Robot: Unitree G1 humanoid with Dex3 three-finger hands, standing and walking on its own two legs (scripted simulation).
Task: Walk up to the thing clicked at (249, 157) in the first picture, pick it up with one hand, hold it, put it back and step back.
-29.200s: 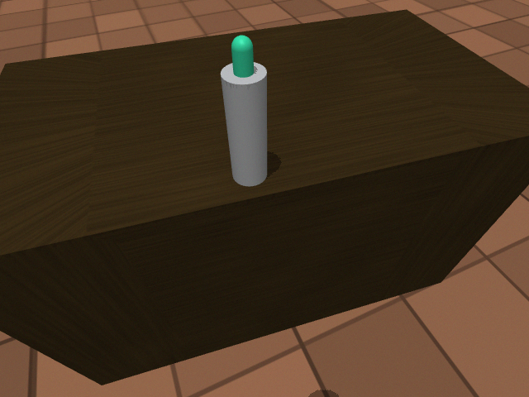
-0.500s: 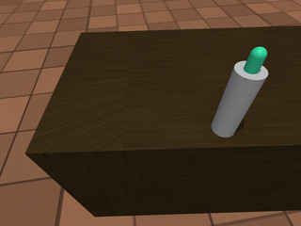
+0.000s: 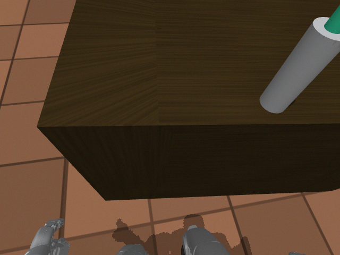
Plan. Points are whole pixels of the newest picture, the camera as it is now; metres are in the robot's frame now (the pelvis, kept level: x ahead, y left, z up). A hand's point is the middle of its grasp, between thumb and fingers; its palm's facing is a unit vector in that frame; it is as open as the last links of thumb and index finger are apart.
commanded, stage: step back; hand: right
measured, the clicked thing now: (304, 63) +0.47 -0.26 +0.17
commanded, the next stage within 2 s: none
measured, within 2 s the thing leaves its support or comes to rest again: neither
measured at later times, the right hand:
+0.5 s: hand out of the picture -0.01 -0.28 -0.15, palm faces +0.08 +0.93 -0.35, open 7.4 cm
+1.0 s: hand out of the picture -0.16 -0.26 -0.11, palm faces +0.01 +0.89 -0.46, open 7.4 cm
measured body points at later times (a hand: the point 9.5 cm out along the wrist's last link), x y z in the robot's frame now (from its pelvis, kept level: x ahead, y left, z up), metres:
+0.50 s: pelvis -0.10 -0.01 +0.00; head -0.05 -0.03 +0.45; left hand +0.02 +0.30 -0.11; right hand -0.02 -0.32 -0.13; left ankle -0.08 +0.12 -0.68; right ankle -0.10 -0.11 -0.73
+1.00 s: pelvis -0.25 +0.02 +0.01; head -0.19 +0.05 +0.45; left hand -0.14 +0.33 -0.13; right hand -0.16 -0.30 -0.08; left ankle -0.19 +0.12 -0.73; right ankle -0.31 -0.15 -0.63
